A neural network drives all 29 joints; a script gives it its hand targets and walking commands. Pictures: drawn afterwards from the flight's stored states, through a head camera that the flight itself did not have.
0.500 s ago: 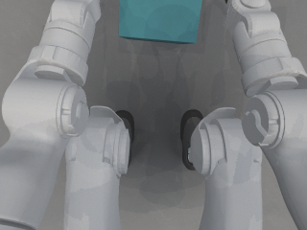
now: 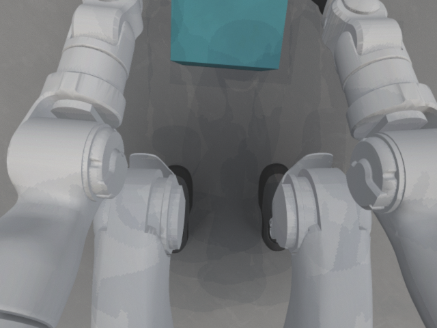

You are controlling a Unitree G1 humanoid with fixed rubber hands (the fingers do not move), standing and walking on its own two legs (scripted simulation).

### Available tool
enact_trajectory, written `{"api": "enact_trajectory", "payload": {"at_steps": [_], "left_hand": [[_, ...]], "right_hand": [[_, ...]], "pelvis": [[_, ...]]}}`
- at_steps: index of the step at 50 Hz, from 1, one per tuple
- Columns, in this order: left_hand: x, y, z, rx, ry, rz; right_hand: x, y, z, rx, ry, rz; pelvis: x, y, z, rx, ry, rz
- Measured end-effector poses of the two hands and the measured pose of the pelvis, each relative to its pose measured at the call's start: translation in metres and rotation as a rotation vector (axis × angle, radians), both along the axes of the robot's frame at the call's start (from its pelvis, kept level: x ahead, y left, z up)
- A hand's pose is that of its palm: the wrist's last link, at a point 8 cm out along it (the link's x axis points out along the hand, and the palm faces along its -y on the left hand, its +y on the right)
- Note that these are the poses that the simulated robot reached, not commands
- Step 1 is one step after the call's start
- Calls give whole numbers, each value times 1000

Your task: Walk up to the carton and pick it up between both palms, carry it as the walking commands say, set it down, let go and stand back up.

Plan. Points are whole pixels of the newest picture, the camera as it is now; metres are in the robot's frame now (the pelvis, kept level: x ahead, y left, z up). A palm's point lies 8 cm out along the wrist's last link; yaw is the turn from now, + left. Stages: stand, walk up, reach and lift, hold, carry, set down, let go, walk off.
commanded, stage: reach and lift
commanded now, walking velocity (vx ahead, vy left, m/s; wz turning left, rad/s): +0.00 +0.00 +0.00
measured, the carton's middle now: out of the picture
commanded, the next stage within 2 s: none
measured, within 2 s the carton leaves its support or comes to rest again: leaves its support in 0.28 s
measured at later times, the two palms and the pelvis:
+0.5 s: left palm out of the picture +0.55 +0.13 -0.15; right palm out of the picture +0.53 -0.12 -0.16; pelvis -0.02 +0.00 +0.01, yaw +0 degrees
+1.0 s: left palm out of the picture +0.54 +0.13 -0.12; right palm out of the picture +0.53 -0.11 -0.11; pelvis -0.01 +0.00 +0.04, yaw +1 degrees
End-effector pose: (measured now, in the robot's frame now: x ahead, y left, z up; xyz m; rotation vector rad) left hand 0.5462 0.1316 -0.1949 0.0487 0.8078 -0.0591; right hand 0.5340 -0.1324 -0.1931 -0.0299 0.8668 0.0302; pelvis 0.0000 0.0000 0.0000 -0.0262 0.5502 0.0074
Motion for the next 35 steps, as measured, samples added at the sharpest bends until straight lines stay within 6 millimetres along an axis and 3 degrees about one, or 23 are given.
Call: {"api": "enact_trajectory", "payload": {"at_steps": [13, 35], "left_hand": [[-1, -2, 4, 17, -3, 27], [8, -4, 65, 18, -87, 101]], "right_hand": [[-1, 3, 5, -38, -8, -21], [0, 10, 58, -33, -86, -93]], "pelvis": [[-3, 0, 2, -1, -8, -2], [-21, -6, 23, -4, -31, 16]]}}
